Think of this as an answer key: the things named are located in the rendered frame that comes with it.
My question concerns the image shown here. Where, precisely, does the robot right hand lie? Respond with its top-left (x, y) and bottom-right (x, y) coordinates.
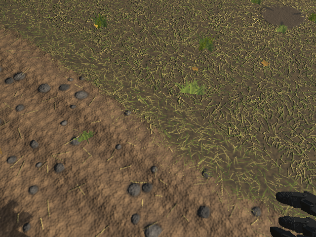
top-left (270, 191), bottom-right (316, 237)

